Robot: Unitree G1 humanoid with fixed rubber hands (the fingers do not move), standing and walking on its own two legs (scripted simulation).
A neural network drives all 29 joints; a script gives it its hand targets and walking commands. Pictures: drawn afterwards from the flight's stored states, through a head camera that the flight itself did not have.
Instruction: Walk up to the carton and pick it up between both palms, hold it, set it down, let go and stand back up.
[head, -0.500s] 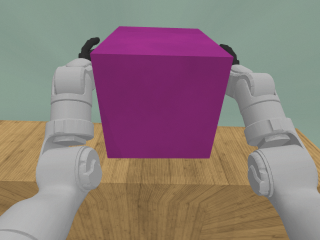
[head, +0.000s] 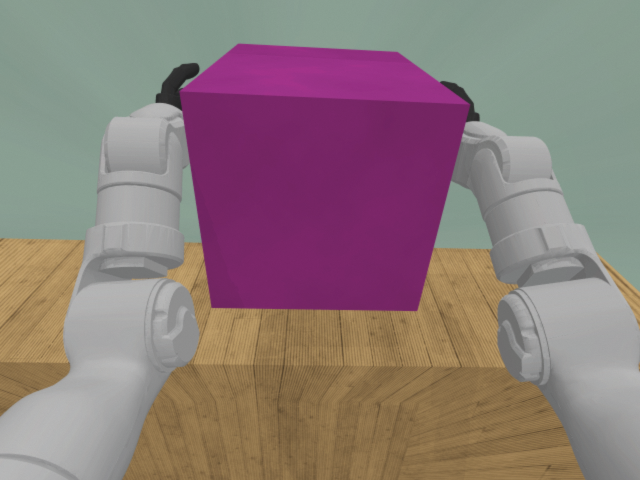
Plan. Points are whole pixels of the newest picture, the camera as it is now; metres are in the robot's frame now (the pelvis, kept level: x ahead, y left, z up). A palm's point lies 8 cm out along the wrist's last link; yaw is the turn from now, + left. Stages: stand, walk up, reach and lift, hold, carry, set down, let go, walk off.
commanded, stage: hold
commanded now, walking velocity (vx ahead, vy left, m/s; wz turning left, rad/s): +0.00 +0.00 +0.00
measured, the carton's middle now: (317, 162) +0.41 +0.01 +0.29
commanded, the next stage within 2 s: set down in 0.86 s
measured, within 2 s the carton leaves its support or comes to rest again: neither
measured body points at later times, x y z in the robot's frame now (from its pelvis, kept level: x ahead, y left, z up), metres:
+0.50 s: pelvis +0.00 +0.00 +0.00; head -0.10 +0.02 +0.44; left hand +0.39 +0.17 +0.34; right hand +0.38 -0.15 +0.33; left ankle -0.01 +0.12 -0.75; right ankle +0.04 -0.10 -0.75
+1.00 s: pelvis +0.00 +0.00 +0.00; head -0.10 +0.02 +0.44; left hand +0.39 +0.17 +0.35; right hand +0.38 -0.15 +0.34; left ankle -0.01 +0.12 -0.75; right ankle +0.04 -0.10 -0.75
